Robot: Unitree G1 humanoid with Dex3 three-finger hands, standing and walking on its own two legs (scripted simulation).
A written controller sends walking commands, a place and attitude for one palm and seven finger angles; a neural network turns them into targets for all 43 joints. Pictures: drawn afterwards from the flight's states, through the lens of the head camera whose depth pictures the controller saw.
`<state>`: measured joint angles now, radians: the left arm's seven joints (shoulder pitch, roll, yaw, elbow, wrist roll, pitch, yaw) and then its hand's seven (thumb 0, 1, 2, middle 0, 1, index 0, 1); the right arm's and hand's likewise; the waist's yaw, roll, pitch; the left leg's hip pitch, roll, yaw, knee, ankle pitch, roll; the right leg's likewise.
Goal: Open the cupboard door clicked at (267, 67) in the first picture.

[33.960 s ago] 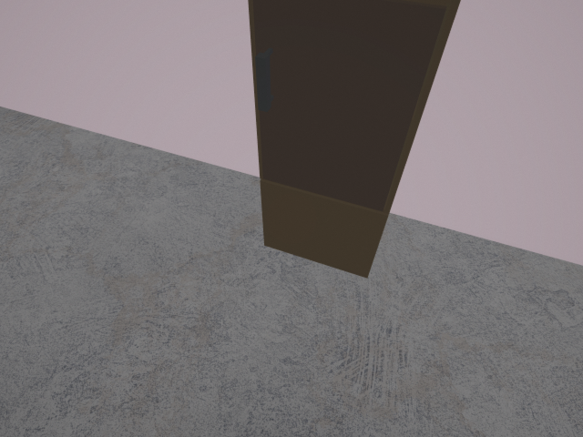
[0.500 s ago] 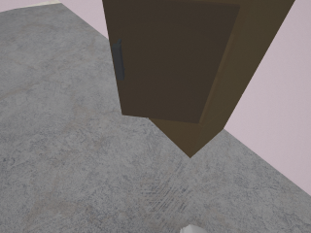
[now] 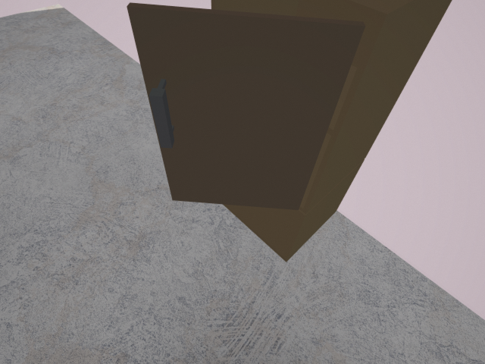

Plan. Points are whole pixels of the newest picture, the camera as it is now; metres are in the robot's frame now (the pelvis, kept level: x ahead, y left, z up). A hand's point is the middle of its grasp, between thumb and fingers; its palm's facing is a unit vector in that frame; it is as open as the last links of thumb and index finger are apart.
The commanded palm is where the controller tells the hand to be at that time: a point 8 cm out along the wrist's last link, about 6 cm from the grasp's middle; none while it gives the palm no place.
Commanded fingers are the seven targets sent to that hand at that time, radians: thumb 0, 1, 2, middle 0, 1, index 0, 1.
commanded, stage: come to a stop and stand still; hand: left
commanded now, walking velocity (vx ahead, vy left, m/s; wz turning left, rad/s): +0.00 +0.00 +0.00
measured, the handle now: (165, 114) +0.60 +0.21 +0.04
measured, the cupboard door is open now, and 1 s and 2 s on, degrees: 42 42 42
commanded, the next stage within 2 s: look again from close up in 0.62 s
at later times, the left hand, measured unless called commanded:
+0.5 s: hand out of the picture -0.01 +0.19 -0.16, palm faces +0.01 -0.97 -0.23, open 7.3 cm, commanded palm none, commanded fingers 0.00 0.90 0.90 -0.20 -0.30 -0.20 -0.30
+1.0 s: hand out of the picture +0.01 +0.19 -0.17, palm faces -0.01 -0.98 -0.21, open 7.3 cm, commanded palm none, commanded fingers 0.00 0.90 0.90 -0.20 -0.30 -0.20 -0.30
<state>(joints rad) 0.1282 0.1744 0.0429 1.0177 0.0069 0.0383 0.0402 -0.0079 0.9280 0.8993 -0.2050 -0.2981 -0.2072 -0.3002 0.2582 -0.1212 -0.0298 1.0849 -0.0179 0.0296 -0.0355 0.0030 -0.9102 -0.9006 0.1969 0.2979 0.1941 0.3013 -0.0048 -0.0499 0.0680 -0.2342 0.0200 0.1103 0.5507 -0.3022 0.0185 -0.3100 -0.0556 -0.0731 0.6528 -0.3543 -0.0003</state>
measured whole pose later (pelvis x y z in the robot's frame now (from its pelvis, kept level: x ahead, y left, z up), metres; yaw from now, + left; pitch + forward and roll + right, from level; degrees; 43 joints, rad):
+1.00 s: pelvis -0.02 +0.00 +0.01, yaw -1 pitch -1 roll +0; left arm 0.25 0.20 -0.01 1.07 0.02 -0.01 0.02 0.00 0.91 0.90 -0.20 -0.30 -0.20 -0.30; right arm 0.25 -0.17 0.01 1.10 -0.01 -0.02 -0.02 0.00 -0.91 -0.90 0.20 0.30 0.20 0.30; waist 0.00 -0.02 0.03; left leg -0.22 0.02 0.12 0.47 -0.24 0.02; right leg -0.20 -0.02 -0.03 0.49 -0.28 0.00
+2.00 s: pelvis +0.07 +0.01 -0.01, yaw +1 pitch +0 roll +1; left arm 0.13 0.19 0.03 0.98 0.02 -0.02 0.04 0.00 0.92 0.90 -0.20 -0.30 -0.20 -0.30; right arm 0.29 -0.11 -0.03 1.09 0.00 0.01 -0.04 0.00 -0.91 -0.90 0.20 0.30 0.20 0.30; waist -0.03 -0.01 0.11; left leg -0.28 0.00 0.05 0.86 -0.57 0.00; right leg -0.38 -0.05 -0.09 0.63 -0.26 -0.03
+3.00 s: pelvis +0.06 +0.01 +0.01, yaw +1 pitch -1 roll +1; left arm 0.25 0.17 -0.01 1.08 0.01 -0.02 0.03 0.01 0.93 0.90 -0.20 -0.30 -0.21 -0.30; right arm 0.34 -0.14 0.02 1.12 -0.02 -0.02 -0.03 0.00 -0.91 -0.90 0.20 0.30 0.19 0.30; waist -0.01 0.01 0.02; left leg -0.14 0.02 0.08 0.41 -0.24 -0.01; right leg -0.23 0.02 -0.08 0.43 -0.18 -0.06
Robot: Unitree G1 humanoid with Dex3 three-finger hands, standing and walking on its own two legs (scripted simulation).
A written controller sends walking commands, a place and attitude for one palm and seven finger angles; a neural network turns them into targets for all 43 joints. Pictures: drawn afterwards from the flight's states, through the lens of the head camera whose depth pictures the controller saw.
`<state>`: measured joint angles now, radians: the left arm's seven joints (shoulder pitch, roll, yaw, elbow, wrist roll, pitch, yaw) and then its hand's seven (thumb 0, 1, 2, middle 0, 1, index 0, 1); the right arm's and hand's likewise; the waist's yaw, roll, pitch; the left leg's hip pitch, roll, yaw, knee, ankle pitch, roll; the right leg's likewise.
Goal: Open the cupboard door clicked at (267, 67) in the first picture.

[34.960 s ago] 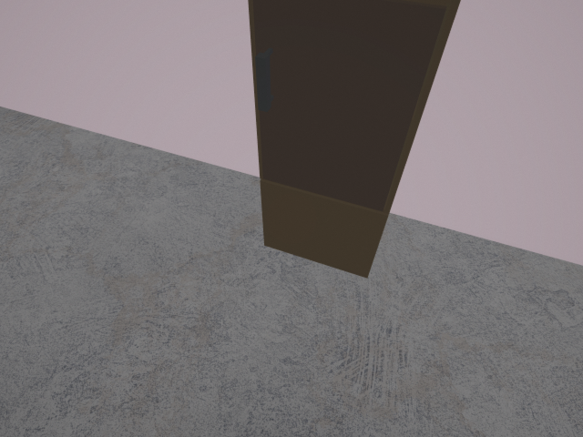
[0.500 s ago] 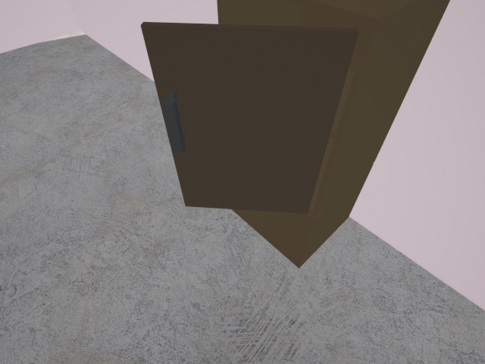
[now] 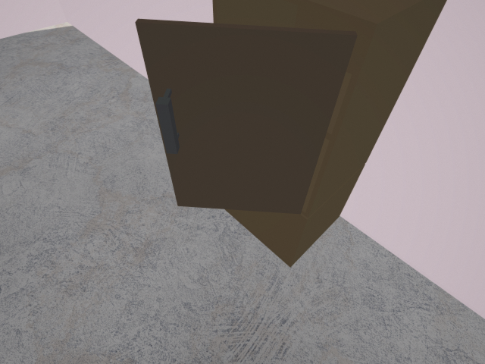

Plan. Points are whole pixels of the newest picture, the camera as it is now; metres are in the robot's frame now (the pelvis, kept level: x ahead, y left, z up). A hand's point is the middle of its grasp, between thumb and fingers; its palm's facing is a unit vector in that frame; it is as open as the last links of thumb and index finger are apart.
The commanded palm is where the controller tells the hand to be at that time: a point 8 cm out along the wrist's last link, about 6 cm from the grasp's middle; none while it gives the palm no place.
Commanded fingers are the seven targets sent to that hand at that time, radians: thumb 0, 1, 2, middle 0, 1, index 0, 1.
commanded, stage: look again from close up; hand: left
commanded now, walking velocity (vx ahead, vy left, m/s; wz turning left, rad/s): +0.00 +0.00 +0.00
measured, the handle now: (170, 121) +0.61 +0.21 +0.04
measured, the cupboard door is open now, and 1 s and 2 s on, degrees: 42 42 42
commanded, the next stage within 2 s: shuffle to correct the standing spot in 0.18 s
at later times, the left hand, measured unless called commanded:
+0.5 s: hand out of the picture +0.02 +0.19 -0.18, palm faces +0.04 -0.98 -0.19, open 7.3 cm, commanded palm none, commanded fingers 0.00 0.90 0.90 -0.20 -0.30 -0.20 -0.30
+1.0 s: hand (149, 350) +0.18 +0.19 -0.18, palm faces +0.02 -0.97 -0.24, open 7.3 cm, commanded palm none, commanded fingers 0.00 0.90 0.90 -0.20 -0.30 -0.20 -0.30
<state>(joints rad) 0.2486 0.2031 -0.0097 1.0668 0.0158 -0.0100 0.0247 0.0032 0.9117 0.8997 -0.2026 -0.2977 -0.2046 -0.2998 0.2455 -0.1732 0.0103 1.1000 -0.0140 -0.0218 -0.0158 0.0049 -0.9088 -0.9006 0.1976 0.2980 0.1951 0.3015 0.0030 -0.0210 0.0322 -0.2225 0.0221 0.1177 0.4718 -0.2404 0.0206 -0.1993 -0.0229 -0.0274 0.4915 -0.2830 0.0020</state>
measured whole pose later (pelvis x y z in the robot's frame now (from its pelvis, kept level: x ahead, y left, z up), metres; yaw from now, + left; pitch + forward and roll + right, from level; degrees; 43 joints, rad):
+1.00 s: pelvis +0.09 +0.00 -0.01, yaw +2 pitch +0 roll +1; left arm 0.13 0.19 0.03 0.98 0.02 -0.02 0.04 0.00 0.92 0.90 -0.20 -0.30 -0.20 -0.30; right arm 0.29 -0.11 -0.03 1.09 0.00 0.01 -0.04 0.00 -0.91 -0.90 0.20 0.30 0.20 0.30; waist -0.03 -0.01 0.11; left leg -0.28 0.00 0.05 0.86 -0.57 0.00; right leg -0.38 -0.05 -0.09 0.63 -0.26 -0.03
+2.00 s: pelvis +0.07 +0.00 +0.00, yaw +1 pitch -1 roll +1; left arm 0.25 0.17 -0.01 1.08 0.01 -0.02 0.03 0.01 0.93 0.90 -0.20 -0.30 -0.21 -0.30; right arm 0.34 -0.14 0.02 1.12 -0.02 -0.02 -0.03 0.00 -0.91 -0.90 0.20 0.30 0.19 0.30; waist -0.01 0.01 0.02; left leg -0.14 0.02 0.08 0.41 -0.24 -0.01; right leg -0.23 0.02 -0.08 0.43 -0.18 -0.06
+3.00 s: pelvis +0.06 +0.02 -0.07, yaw +3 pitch +10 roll +1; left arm 0.46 0.16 0.08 0.10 -0.22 -0.50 -0.30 0.01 0.62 0.77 -0.23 -0.49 -0.23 -0.49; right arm 0.12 -0.28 -0.08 0.46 0.02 -0.23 0.00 0.01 -0.91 -0.90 0.20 0.30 0.19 0.30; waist 0.01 -0.05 -0.12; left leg -0.69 0.01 0.07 1.05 -0.53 0.02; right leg -0.77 -0.03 -0.07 1.05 -0.45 -0.04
